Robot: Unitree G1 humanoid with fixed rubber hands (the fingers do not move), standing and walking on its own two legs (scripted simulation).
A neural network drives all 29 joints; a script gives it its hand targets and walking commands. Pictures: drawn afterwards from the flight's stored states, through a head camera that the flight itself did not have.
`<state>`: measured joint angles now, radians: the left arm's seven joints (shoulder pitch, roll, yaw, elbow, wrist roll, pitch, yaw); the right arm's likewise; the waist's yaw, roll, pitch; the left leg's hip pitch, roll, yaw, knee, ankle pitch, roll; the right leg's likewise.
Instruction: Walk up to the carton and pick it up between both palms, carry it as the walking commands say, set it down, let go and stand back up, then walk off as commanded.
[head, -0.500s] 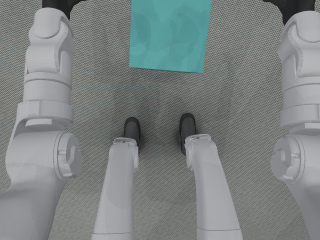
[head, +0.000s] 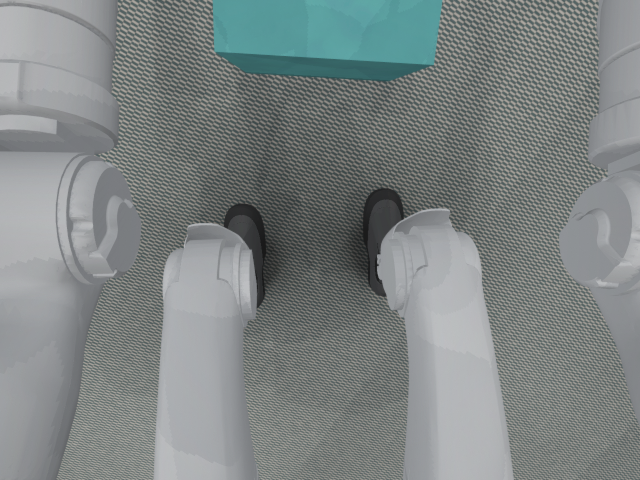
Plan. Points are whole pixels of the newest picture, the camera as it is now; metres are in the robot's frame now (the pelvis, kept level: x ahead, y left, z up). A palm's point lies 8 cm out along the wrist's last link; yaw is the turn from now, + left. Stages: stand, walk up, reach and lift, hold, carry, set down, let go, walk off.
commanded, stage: reach and lift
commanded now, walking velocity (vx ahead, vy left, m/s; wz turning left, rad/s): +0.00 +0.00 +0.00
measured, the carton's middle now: out of the picture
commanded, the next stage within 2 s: none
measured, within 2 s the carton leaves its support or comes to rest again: neither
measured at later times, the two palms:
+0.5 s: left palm out of the picture +0.59 +0.15 -0.27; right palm out of the picture +0.57 -0.23 -0.26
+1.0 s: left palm out of the picture +0.59 +0.15 -0.33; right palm out of the picture +0.58 -0.23 -0.31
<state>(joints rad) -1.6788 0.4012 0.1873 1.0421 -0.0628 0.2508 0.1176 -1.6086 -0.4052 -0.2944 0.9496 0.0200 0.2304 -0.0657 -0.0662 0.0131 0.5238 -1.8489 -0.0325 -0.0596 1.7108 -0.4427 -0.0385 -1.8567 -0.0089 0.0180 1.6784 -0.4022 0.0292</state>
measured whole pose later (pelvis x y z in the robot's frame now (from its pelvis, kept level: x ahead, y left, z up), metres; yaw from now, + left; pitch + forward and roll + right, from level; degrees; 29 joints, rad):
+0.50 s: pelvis +0.01 +0.00 -0.10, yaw -1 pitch +32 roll -1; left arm -1.61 0.41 0.08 1.15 -0.14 0.11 0.12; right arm -1.56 -0.40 -0.28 1.08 0.10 0.12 -0.09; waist -0.06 0.01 0.52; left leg -2.10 -0.04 -0.06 2.09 -0.56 -0.05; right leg -2.11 0.00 0.03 2.05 -0.51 0.04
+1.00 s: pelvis +0.02 +0.00 -0.14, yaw +0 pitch +34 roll -1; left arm -1.60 0.42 0.01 1.16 -0.21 0.09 0.12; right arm -1.58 -0.41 -0.26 1.12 0.15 0.06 -0.09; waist -0.05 0.00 0.52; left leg -2.21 -0.05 -0.06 2.20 -0.59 -0.05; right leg -2.23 0.00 0.03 2.17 -0.54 0.05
